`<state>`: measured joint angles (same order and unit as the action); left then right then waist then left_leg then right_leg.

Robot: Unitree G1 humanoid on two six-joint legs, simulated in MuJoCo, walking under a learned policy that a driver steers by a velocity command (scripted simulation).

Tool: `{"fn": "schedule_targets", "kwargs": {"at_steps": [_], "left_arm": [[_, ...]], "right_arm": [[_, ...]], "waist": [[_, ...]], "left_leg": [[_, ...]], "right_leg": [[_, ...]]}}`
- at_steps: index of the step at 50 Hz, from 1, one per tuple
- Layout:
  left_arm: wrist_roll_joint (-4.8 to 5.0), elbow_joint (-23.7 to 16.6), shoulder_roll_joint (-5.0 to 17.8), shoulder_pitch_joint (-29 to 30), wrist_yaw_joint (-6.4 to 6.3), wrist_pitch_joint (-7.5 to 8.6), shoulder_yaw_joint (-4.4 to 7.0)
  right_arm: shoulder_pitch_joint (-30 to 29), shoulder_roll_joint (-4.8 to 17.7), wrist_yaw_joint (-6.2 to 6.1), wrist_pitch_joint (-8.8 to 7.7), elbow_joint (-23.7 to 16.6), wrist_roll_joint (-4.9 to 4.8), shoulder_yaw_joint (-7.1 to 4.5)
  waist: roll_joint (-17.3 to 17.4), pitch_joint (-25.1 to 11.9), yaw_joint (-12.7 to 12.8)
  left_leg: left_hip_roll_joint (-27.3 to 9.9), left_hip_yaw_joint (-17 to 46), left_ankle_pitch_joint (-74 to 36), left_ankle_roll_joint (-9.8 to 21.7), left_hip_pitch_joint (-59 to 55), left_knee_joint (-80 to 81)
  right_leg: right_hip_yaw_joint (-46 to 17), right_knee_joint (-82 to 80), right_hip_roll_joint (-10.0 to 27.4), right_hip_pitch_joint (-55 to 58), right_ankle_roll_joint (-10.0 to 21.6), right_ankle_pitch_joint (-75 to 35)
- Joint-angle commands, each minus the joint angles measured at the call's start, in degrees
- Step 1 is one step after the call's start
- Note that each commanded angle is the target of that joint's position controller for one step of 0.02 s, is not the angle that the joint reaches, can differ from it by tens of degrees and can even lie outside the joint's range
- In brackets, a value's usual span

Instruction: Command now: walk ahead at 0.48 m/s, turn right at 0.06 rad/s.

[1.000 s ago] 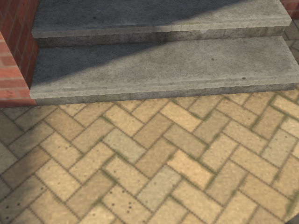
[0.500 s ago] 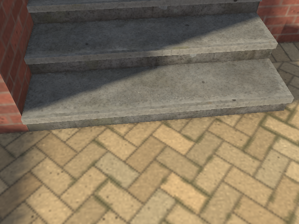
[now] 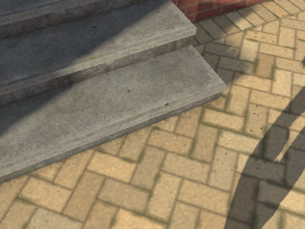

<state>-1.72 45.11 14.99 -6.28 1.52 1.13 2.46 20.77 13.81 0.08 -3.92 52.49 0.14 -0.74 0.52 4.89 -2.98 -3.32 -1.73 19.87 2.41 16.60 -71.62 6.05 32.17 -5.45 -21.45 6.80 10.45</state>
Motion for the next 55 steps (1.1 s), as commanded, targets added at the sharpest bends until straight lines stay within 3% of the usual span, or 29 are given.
{"fn": "schedule_targets", "kwargs": {"at_steps": [1, 3, 5, 6, 10, 14, 16, 18, 19, 20, 21, 22, 23, 24, 25, 26, 28, 30, 37, 42, 45, 47, 48, 49, 50, 51, 52, 53, 55], "left_arm": [[0.26, 1.06, 5.44, -7.89, -1.13, 1.96, 1.47], [0.43, 2.29, 4.84, -8.9, -0.89, 3.68, 1.19], [0.49, 3.42, 5.2, -9.93, -0.85, 4.53, 1.21], [0.49, 3.88, 5.08, -10.68, -0.89, 4.68, 1.13], [0.96, 4.72, 3.58, -10.47, -1.51, 4.93, 0.1], [1.36, 6.45, 4.17, -14.13, -3.09, 4.3, -0.22], [1.21, 6.92, 5.51, -14.39, -3.89, 3.64, 0.14], [0.98, 6.53, 6.97, -12.66, -4.69, 2.83, 0.77], [0.9, 5.95, 7.34, -11.42, -4.74, 2.42, 1.0], [1.59, 4.91, 8.18, -9.02, -4.32, 2.28, 1.32], [1.05, 2.68, 1.42, -15.17, -3.6, 2.44, -0.15], [1.33, 2.46, 3.25, -17.08, -3.42, 1.42, 0.05], [0.39, 2.58, 5.01, -14.97, -3.29, 1.04, 0.15], [0.39, 1.67, 5.49, -11.08, -3.07, 1.08, 0.36], [0.07, 1.14, 5.72, -8.86, -3.08, 0.84, 0.57], [-0.4, 0.83, 5.37, -8.98, -3.12, -0.19, 0.51], [-0.5, 1.17, 3.73, -10.89, -3.3, -2.09, 0.17], [-0.07, 0.81, 3.24, -11.01, -3.36, -2.71, 0.09], [0.34, -2.47, 4.93, -3.14, -3.89, -3.55, 0.7], [1.14, -3.41, 5.01, -2.49, -4.24, -2.35, 0.47], [1.77, -2.62, 5.13, -6.6, -4.47, -1.58, 0.3], [1.64, -1.59, 4.53, -10.93, -4.79, -1.0, 0.11], [0.98, -1.72, 6.56, -10.68, -5.09, -0.66, 0.53], [-0.04, -3.54, 10.33, -8.09, -5.32, -0.66, 0.95], [-0.45, -4.62, 13.73, -4.37, -4.78, -0.98, 1.75], [-0.13, -3.63, 10.8, -5.83, -4.35, -0.8, 1.27], [0.59, -3.51, 7.71, -3.46, -3.96, -0.46, 0.39], [0.65, -3.71, 6.73, -2.04, -3.72, -0.31, 0.16], [0.82, -3.28, 5.96, -3.17, -3.92, 0.06, -0.19]], "right_arm": [[2.97, 5.7, 0.61, 0.47, -2.56, 0.96, -1.21], [4.2, 4.92, 1.22, 2.09, -1.57, 1.41, -1.49], [1.12, 4.81, 1.74, 2.65, -2.16, 1.17, -1.95], [-1.05, 4.73, 1.89, 2.74, -2.76, 1.05, -2.12], [-6.41, 2.76, 2.0, 2.19, -4.56, 1.06, -1.74], [-12.6, 0.97, 2.45, 2.13, -6.77, 1.41, -0.67], [-10.06, 2.0, 2.41, 2.14, -6.54, 1.94, -0.94], [-3.3, 4.22, 2.1, 1.94, -5.19, 2.26, -1.79], [1.6, 5.82, 1.8, 1.39, -3.98, 2.56, -2.52], [6.44, 7.77, 1.26, 0.54, -3.11, 3.13, -3.36], [3.98, 14.48, 0.66, 0.48, -3.81, 2.59, -4.92], [5.51, 15.88, 0.49, 1.32, -4.57, 0.16, -5.93], [0.42, 13.73, 0.04, 2.31, -6.62, -0.91, -5.82], [-4.1, 10.1, -0.27, 3.15, -7.56, -0.81, -4.8], [-6.01, 7.79, -0.35, 3.64, -7.58, -0.5, -4.15], [-6.67, 7.08, -0.51, 3.87, -7.6, -0.52, -4.0], [-6.6, 7.78, -0.2, 3.65, -7.25, 0.24, -4.18], [-6.58, 9.45, 0.01, 3.35, -7.34, 0.56, -4.75], [-5.4, 11.04, -0.31, 5.07, -7.93, 0.92, -5.73], [-5.77, 11.47, -0.19, 5.54, -8.37, 1.49, -6.19], [-7.55, 10.74, 0.04, 5.84, -8.52, 1.52, -5.93], [-8.99, 10.05, -0.12, 6.34, -8.34, 0.84, -5.55], [-8.04, 8.39, -0.38, 6.33, -8.37, 0.4, -5.0], [-3.43, 4.29, -0.51, 6.12, -8.21, 0.19, -3.93], [-6.37, 8.62, -0.95, 5.87, -8.66, 0.98, -5.11], [-7.06, 10.38, -0.91, 5.76, -8.42, 1.95, -5.52], [-5.86, 9.78, -0.56, 5.82, -7.23, 1.57, -5.54], [-4.58, 9.1, -0.35, 6.07, -6.12, 1.32, -5.36], [-4.01, 8.12, 0.01, 6.51, -4.85, 1.38, -4.93]], "waist": [[0.2, -4.58, 2.03], [-1.43, -3.51, 1.15], [-2.45, -1.53, 1.34], [-2.86, -0.65, 1.76], [-4.1, 0.36, 1.7], [-4.98, -1.42, 4.49], [-5.99, -3.31, 3.44], [-7.33, -6.35, 0.42], [-6.49, -8.76, -1.79], [-2.62, -11.16, -5.56], [11.54, -15.53, 1.0], [10.21, -24.69, -0.21], [1.97, -20.04, 0.27], [-0.7, -11.75, 1.24], [-3.03, -7.04, 2.58], [-2.13, -5.92, 3.39], [-0.08, -7.51, 4.16], [1.12, -9.24, 4.21], [5.98, -8.05, 0.75], [6.55, -7.87, 0.57], [7.52, -8.94, 1.94], [6.53, -8.46, 4.43], [2.4, -7.29, 3.83], [-9.85, -8.47, 0.89], [-12.26, -3.56, 2.26], [-7.26, -3.32, 1.91], [-5.49, -2.87, 0.12], [-5.86, -3.13, -0.46], [-8.16, -4.88, 0.44]], "left_leg": [[-3.45, 4.64, -2.41, 0.67, 11.48, 0.72], [-2.82, 4.81, -3.49, 0.63, 10.5, 3.28], [-2.66, 5.0, -7.83, 0.51, 15.04, 6.13], [-2.5, 5.03, -10.3, 0.36, 17.63, 7.82], [0.01, 0.57, -18.61, -0.8, 16.6, 20.68], [2.58, -5.21, -23.12, -0.2, 13.62, 33.02], [5.01, -6.37, -18.32, 1.25, 10.47, 35.07], [7.18, -5.79, -12.78, 3.84, 4.44, 36.88], [7.63, -4.19, -13.88, 5.46, -0.52, 41.07], [4.91, -0.29, -26.64, 8.15, -7.78, 48.95], [-11.52, 16.79, -68.65, 14.51, -23.48, 38.97], [-18.86, 33.21, -69.13, 24.91, -30.21, 43.42], [-17.58, 29.53, -54.72, 24.09, -23.31, 47.74], [-14.65, 26.17, -43.26, 21.59, -14.78, 51.47], [-11.5, 23.2, -38.39, 18.52, -9.02, 53.82], [-8.94, 20.46, -35.69, 16.55, -5.09, 55.01], [-5.79, 17.56, -36.22, 14.32, -2.13, 54.85], [-4.45, 17.05, -34.86, 13.05, -2.29, 54.36], [-3.1, 25.38, -5.27, 10.19, -4.59, 57.03], [-3.4, 30.04, -9.08, 10.03, -5.34, 54.99], [-3.3, 30.48, -16.6, 8.99, -4.03, 53.01], [-1.16, 29.49, -15.07, 6.07, -0.19, 50.62], [2.07, 26.95, -7.15, 3.05, 3.53, 47.31], [8.68, 17.8, 5.09, -0.14, 7.72, 35.23], [14.73, 9.52, 12.41, -1.18, 12.82, 25.99], [11.33, 11.97, 10.54, -1.63, 9.36, 18.43], [10.87, 12.05, 7.08, -1.86, 8.39, 15.65], [10.95, 11.4, 4.68, -2.58, 8.04, 13.44], [10.86, 10.56, 3.75, -3.9, 8.51, 12.44]], "right_leg": [[-18.42, -20.99, 19.25, 12.45, 7.31, -10.8], [-14.17, -23.3, 17.92, 10.43, 6.19, -13.44], [-9.99, -25.41, 16.51, 11.52, 4.18, -13.53], [-7.98, -25.91, 15.89, 12.56, 3.0, -14.51], [1.45, -22.04, 13.3, 13.2, -0.78, -39.6], [3.96, -17.03, 14.06, 19.45, -1.61, -46.74], [4.13, -10.98, 15.46, 22.89, -2.02, -54.37], [3.92, -0.6, 16.83, 23.49, -2.28, -59.72], [3.63, 8.4, 16.73, 22.43, -2.32, -54.27], [5.02, 23.59, 13.28, 17.61, -3.4, -38.76], [4.27, 40.76, 4.87, -0.26, -5.4, 20.18], [-5.7, 53.51, -0.18, -9.87, -6.53, 26.94], [-9.34, 52.83, 4.2, -11.92, -6.61, 21.08], [-8.79, 48.79, 5.8, -12.85, -6.96, 17.37], [-8.65, 43.97, 7.13, -12.26, -7.51, 15.55], [-8.72, 39.9, 7.86, -9.6, -8.11, 14.23], [-7.82, 36.19, 6.89, -5.64, -8.86, 12.48], [-7.86, 32.41, 6.66, -5.54, -9.43, 11.28], [-9.65, 21.18, 6.37, -9.91, -10.31, 9.87], [-10.35, 13.87, 4.03, -5.9, -8.66, 12.63], [-9.18, 5.99, 2.76, 1.82, -6.84, 13.59], [-8.02, -7.94, 2.51, 10.83, -5.4, 6.74], [-12.6, -15.53, 6.88, 14.24, -4.19, 6.32], [-27.68, -21.41, 21.27, 17.18, -1.14, 9.84], [-36.01, -22.16, 27.72, 8.14, 5.48, 1.36], [-33.22, -20.4, 26.4, 5.56, 7.45, -5.14], [-27.0, -18.95, 22.26, 5.49, 6.01, -8.69], [-21.78, -17.56, 18.59, 6.95, 4.17, -12.66], [-17.61, -15.38, 16.01, 11.76, 3.42, -21.62]]}}
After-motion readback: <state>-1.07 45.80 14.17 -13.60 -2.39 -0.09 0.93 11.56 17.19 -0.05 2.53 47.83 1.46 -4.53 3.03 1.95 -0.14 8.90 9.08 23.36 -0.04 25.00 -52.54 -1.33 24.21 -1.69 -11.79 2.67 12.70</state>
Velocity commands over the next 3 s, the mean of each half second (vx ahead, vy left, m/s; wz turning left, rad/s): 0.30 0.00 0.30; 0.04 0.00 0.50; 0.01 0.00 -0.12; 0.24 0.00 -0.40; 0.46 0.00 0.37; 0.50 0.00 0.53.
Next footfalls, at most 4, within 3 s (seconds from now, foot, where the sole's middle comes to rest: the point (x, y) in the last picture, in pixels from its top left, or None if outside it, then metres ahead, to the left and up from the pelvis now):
0.40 left None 0.35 0.10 -0.76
0.96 right None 0.38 -0.09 -0.76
1.40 left None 0.24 0.06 -0.76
1.86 right None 0.37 -0.16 -0.76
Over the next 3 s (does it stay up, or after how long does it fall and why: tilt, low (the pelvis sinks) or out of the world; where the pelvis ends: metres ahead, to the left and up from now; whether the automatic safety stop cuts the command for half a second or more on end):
stays up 0.88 0.02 0.04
